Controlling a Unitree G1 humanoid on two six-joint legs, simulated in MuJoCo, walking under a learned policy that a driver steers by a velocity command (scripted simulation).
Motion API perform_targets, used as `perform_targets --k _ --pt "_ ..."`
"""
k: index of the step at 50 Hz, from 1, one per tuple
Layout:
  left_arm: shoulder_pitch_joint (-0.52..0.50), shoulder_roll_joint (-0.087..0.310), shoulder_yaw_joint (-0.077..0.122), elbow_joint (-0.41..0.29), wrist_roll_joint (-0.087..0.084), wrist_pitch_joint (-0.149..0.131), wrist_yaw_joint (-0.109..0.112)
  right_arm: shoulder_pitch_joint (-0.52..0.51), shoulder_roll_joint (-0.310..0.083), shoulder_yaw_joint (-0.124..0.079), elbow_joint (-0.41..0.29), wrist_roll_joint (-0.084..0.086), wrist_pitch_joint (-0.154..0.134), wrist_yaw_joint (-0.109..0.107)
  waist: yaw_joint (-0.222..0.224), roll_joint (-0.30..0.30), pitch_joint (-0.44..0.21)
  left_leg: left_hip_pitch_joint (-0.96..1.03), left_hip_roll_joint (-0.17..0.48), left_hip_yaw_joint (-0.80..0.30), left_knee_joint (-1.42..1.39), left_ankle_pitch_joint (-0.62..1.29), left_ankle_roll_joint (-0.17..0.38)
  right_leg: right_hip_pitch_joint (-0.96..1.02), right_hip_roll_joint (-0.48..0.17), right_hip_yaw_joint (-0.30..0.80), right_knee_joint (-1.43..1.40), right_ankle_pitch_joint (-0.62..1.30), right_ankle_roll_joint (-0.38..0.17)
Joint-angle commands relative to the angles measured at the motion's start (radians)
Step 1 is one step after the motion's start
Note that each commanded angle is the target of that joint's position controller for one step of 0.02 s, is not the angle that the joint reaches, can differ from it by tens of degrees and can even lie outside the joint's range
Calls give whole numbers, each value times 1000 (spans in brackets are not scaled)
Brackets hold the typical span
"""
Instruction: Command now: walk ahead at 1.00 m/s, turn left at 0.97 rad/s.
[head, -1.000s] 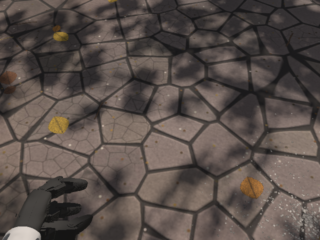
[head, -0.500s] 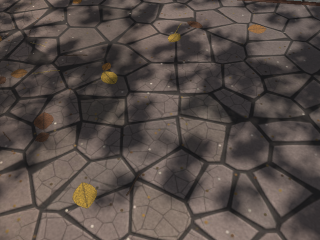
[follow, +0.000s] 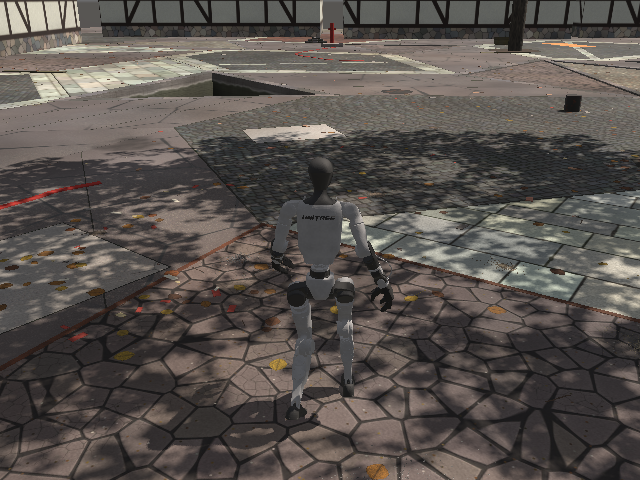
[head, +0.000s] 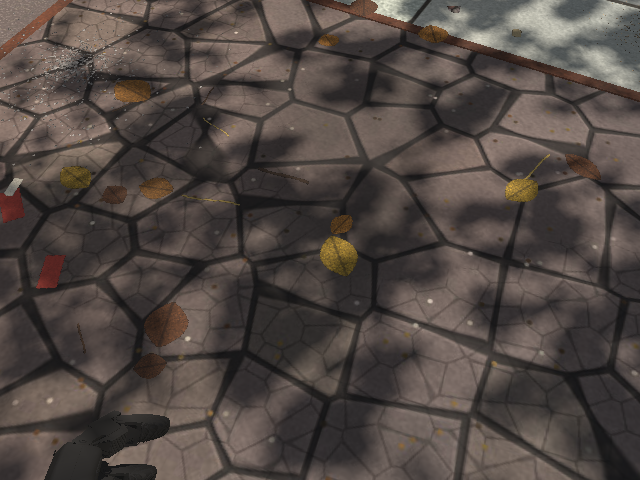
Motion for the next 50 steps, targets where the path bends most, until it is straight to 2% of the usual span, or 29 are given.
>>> perform_targets --k 1,2,3,4,6,10,13,16,18,19,20,21,22,23,24,26,28,30,33,36,38,39,40,41,42,43,44,46,50 --pt "241 154 86 3 -1 14 8 -118 -58 22 -141 -24 -3 5 175 -146 -198 -674 134 115 383 159 -12 707 -379 637 -366 -624 -174" --pt "248 121 79 31 4 15 3 -155 -54 21 -142 -31 7 19 167 -57 -126 -645 166 124 344 187 -24 603 -337 476 -365 -394 -160" --pt "286 112 75 71 -1 10 6 -198 -29 26 -163 -44 18 36 158 -64 -79 -633 196 120 316 190 -30 537 -297 351 -375 -263 -143" --pt "313 96 71 106 -10 2 2 -200 0 35 -180 -46 33 49 138 -112 -49 -631 217 124 304 192 -38 494 -280 269 -389 -186 -128" --pt "342 68 67 150 -31 -18 -15 -252 33 50 -221 -44 54 61 116 -126 -18 -676 242 135 296 215 -41 473 -273 148 -418 -29 -110" --pt "289 100 74 169 -26 -40 -22 -365 22 65 -296 -38 63 77 72 -112 49 -656 245 185 130 401 -45 388 -232 -104 -498 186 -88" --pt "345 132 81 205 -25 -40 -18 -477 24 76 -319 -40 61 96 103 -63 121 -571 208 313 -121 477 -9 412 -188 -248 -539 348 -63" --pt "413 197 94 217 -25 -23 -2 -468 16 75 -299 -37 52 93 85 -101 62 -403 96 429 -245 421 49 546 -195 -312 -380 1016 -33" --pt "385 260 112 202 -19 11 13 -260 -35 51 -242 -34 46 75 -42 -149 -66 -176 36 414 -263 312 88 572 -245 -297 -71 1268 -39" --pt "339 274 117 179 -17 27 13 -52 -77 25 -178 -33 40 59 -131 -153 -155 55 16 368 -299 274 121 483 -263 -271 187 1238 -59" --pt "322 251 116 165 -10 34 3 86 -122 -9 -114 -29 39 33 -166 -72 -204 316 32 271 -378 235 148 268 -198 -266 530 763 -50" --pt "324 97 82 114 2 28 -14 -5 -211 -31 -122 -11 49 10 -29 192 -128 392 235 -60 -399 468 183 -59 -11 -247 919 -306 -13" --pt "333 142 83 -1 -32 12 -12 -9 -282 -48 -180 -44 64 9 -12 184 -355 652 393 -518 -574 480 383 -332 50 -28 1115 -362 17" --pt "238 164 75 -11 -30 -11 -9 1 -237 -48 -183 -34 62 -3 -27 -12 -295 571 409 -539 -680 540 346 -377 -12 53 1040 -273 12" --pt "229 152 67 -8 -36 -19 -7 -35 -195 -39 -161 -26 54 -14 34 -75 -137 379 386 -450 -698 688 318 -340 -41 51 931 -238 13" --pt "250 144 65 15 -7 12 0 -114 -131 -17 -161 -11 35 -24 127 -159 -6 79 304 -255 -696 966 259 -191 -94 45 777 -265 38" --pt "250 135 64 11 6 58 0 -130 -104 -2 -150 -2 21 -18 163 -153 -5 -94 245 -161 -710 1106 227 -66 -112 30 607 -286 66" --pt "188 96 51 -17 -5 68 -1 -130 -125 -11 -139 -15 15 -11 159 -125 -35 -158 160 -86 -665 1217 179 2 -72 -10 441 -177 58" --pt "112 64 31 -40 -27 68 -1 -119 -108 -16 -126 -9 35 -8 117 -28 -99 -195 55 -31 -585 1124 68 146 15 -42 182 87 16" --pt "89 90 31 -45 -33 63 4 -90 -100 -22 -125 -11 57 -14 85 8 -109 -171 29 -122 -480 927 -14 258 83 -12 -9 162 1" --pt "200 133 45 -11 -26 45 17 -131 -121 -29 -147 -12 55 -20 153 13 -126 -127 18 -162 -296 844 -61 373 88 22 -166 240 -17" --pt "311 170 55 14 -19 27 27 -132 -83 -20 -164 1 44 -17 200 -30 -169 -200 -15 -114 -77 625 -95 544 -44 109 -211 429 -58" --pt "358 218 59 0 -20 28 35 -56 29 5 -190 4 43 -28 164 -208 -275 -354 -111 52 230 -272 -106 731 -383 350 -107 973 -126" --pt "326 223 71 -13 -25 43 28 119 -25 -3 -193 -8 50 -32 69 -275 -465 -390 -51 63 369 -250 -123 765 -552 602 -108 1031 -264" --pt "220 188 79 -40 -30 56 36 108 -62 -7 -157 -42 67 -27 66 -195 -435 -432 36 91 418 -103 -117 674 -489 622 -181 410 -298" --pt "165 103 55 -55 -25 69 36 -10 -77 -8 -175 -60 78 -6 91 -137 -285 -467 81 122 358 8 -117 519 -373 504 -286 -179 -250" --pt "120 100 51 -50 -19 82 34 -56 -88 -15 -195 -61 87 18 76 -165 -202 -463 95 147 311 43 -127 422 -305 424 -355 -411 -184" --pt "139 161 73 -16 -22 83 27 -89 -78 -7 -218 -49 111 55 82 -213 -94 -416 130 181 235 68 -120 267 -257 272 -445 -464 -145" --pt "216 187 102 28 -31 51 4 -194 -30 16 -277 -47 109 72 99 -141 -82 -475 183 197 143 136 -86 304 -304 163 -505 -477 -152"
